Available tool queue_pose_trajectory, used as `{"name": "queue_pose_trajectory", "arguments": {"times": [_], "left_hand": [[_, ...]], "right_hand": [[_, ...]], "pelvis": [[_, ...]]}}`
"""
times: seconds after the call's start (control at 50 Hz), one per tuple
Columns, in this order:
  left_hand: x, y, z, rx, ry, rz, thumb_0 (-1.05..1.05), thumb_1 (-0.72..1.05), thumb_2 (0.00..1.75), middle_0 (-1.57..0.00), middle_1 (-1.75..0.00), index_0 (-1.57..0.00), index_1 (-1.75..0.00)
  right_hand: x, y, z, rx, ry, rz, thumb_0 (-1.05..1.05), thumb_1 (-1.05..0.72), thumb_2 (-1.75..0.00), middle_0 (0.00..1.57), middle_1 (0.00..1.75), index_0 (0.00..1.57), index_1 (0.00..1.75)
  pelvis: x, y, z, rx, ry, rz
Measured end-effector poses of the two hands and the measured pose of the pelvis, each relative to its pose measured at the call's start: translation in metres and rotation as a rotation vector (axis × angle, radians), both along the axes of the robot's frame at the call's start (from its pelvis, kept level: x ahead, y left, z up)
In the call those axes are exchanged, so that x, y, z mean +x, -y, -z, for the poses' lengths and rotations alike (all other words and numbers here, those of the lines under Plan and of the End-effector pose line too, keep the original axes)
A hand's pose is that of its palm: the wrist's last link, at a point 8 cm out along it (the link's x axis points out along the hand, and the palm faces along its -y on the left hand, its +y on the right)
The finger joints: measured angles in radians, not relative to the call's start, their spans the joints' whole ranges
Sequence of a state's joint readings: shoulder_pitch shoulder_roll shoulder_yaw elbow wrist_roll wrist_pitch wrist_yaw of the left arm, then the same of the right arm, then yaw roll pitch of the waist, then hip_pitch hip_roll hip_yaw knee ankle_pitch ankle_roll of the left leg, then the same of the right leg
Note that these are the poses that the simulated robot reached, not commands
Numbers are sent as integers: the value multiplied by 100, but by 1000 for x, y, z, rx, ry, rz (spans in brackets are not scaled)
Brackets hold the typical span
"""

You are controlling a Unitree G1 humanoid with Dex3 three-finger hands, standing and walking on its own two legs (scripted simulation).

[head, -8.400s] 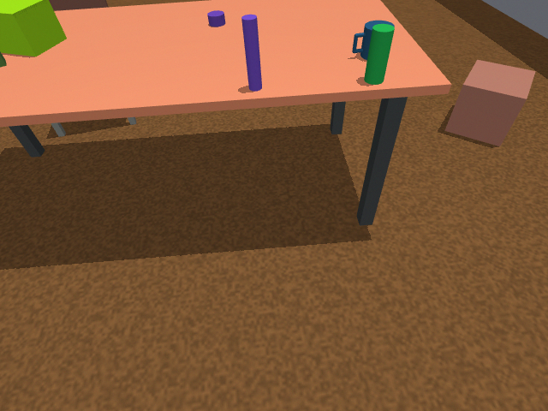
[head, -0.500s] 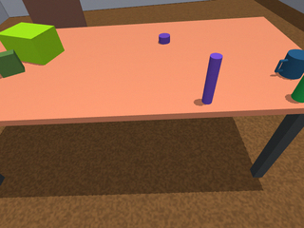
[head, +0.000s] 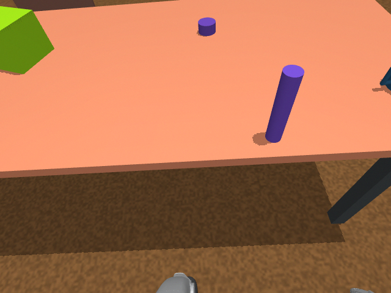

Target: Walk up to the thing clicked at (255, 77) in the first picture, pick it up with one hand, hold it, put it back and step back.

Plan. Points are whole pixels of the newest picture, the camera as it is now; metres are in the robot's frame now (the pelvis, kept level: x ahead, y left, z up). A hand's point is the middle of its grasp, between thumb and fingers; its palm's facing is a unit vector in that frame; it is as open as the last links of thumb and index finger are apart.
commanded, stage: walk up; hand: right
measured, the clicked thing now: (281, 108) +0.49 -0.16 +0.07
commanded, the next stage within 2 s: stand in 1.90 s
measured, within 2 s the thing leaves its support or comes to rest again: neither
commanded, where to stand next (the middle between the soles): +0.12 +0.02 m, yaw +1 degrees
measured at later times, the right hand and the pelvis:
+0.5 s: hand (346, 288) +0.17 -0.28 -0.16, palm faces -0.01 +0.94 -0.34, open 7.4 cm; pelvis +0.07 -0.01 -0.01, yaw -1 degrees
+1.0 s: hand (321, 270) +0.20 -0.23 -0.15, palm faces -0.08 +0.93 -0.35, open 7.4 cm; pelvis +0.08 +0.01 +0.00, yaw +4 degrees
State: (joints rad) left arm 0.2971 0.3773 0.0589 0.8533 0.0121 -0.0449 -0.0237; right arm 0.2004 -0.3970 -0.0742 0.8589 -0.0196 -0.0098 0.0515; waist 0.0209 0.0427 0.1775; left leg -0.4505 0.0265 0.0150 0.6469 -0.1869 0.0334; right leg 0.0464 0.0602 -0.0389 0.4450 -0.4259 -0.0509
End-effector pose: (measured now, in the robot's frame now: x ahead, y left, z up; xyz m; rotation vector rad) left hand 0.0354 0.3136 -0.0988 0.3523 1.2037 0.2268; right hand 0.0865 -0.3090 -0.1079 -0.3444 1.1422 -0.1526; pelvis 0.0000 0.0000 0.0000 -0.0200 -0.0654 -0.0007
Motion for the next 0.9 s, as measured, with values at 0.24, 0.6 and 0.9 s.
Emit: {"name": "queue_pose_trajectory", "arguments": {"times": [0.24, 0.6, 0.9], "left_hand": [[77, 5, 12, -30, 34, 55, 1, 91, 90, -20, -30, -21, -30], [80, -6, -16, 112, 35, -18, 1, 90, 90, -21, -30, -21, -30], [109, -15, 19, -9, 77, -57, 1, 90, 90, -20, -30, -21, -30]], "right_hand": [[67, -16, -11, -4, 127, 11, 0, -90, -89, 21, 30, 21, 30], [66, 15, 20, -8, -67, 22, 1, -91, -89, 21, 30, 20, 30], [96, -27, 5, -26, 1, -42, 1, -90, -89, 21, 30, 21, 30]], "pelvis": [[51, -4, 3, 32, 20, 41], [72, 6, 6, 32, -33, -22], [78, -12, 9, 3, -20, -57]]}}
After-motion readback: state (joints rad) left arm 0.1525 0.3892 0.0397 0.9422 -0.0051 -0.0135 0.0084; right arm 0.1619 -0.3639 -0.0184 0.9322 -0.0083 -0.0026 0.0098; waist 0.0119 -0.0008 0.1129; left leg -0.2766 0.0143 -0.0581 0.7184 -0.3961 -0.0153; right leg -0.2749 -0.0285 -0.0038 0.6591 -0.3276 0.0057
